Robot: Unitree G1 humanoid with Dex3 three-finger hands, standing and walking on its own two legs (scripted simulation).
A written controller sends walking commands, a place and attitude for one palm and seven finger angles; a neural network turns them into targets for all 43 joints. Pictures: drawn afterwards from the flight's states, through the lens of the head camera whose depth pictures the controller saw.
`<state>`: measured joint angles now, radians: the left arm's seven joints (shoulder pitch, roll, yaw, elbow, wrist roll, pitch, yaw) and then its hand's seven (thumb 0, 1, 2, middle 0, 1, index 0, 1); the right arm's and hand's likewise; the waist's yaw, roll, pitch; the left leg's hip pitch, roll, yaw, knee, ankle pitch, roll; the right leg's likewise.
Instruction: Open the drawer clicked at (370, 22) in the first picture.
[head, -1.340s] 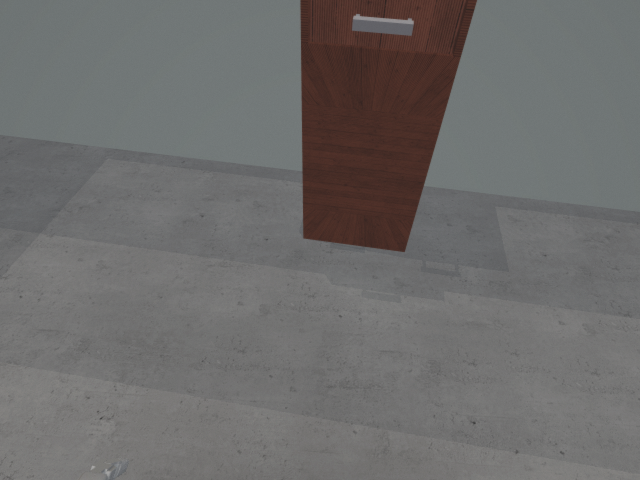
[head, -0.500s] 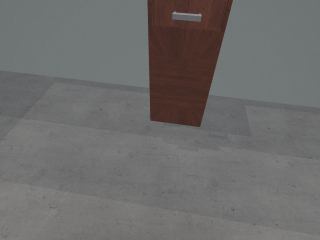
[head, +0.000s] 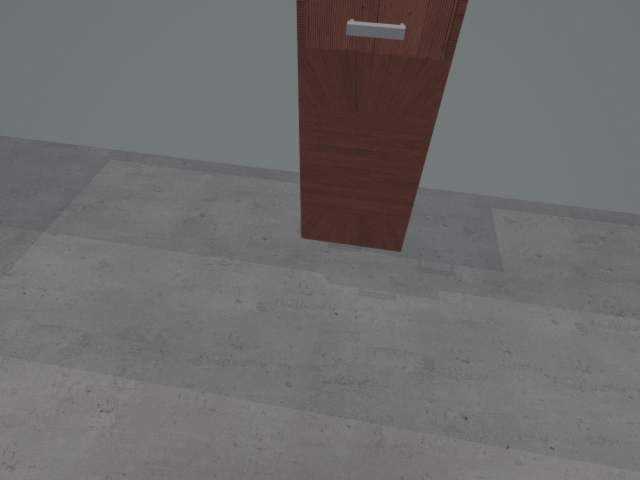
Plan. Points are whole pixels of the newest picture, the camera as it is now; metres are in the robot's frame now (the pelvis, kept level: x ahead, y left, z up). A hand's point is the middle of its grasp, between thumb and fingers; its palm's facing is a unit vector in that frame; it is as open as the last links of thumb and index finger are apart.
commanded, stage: look at it before walking up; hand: left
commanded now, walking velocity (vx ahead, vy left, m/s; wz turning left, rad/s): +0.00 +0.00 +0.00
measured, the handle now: (376, 27) +1.15 -0.07 +0.11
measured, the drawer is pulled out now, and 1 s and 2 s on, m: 0.00 0.00 0.00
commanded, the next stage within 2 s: walk to a spot facing it in 0.10 s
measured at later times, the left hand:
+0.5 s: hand out of the picture +0.07 +0.20 -0.18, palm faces -0.10 -0.96 -0.24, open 7.4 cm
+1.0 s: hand (241, 448) +0.20 +0.13 -0.17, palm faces -0.24 -0.95 -0.20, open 7.4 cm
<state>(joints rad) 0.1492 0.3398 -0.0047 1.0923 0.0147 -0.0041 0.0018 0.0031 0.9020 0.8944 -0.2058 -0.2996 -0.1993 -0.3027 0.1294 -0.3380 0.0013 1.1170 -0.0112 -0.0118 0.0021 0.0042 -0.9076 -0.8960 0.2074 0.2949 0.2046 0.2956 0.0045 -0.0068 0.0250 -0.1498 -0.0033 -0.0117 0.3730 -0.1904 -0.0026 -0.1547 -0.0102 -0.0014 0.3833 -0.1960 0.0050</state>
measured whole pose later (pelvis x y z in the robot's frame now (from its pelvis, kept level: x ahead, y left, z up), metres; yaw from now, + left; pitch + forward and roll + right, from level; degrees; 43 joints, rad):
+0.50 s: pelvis +0.04 -0.01 -0.01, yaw -8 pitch -1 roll +1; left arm 0.31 0.25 0.03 1.05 0.02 0.04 -0.03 0.00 0.90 0.89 -0.20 -0.30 -0.20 -0.30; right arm 0.24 -0.24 -0.02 1.06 -0.02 -0.02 0.00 0.00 -0.91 -0.90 0.21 0.29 0.20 0.30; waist 0.02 -0.01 0.00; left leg -0.14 0.05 0.11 0.49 -0.34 -0.02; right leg -0.31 0.01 0.01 0.73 -0.44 -0.01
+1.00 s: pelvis +0.20 -0.05 -0.01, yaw -21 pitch +1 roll +0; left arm 0.44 0.15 0.04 1.04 0.03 -0.06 0.01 0.00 0.90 0.89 -0.21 -0.30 -0.20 -0.30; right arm 0.08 -0.19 -0.06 0.93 -0.02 -0.02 0.02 0.01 -0.91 -0.90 0.20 0.29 0.20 0.29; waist 0.07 0.01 0.03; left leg -0.61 0.11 0.05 0.83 -0.18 -0.06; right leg -0.02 0.06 0.11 0.35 -0.34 -0.04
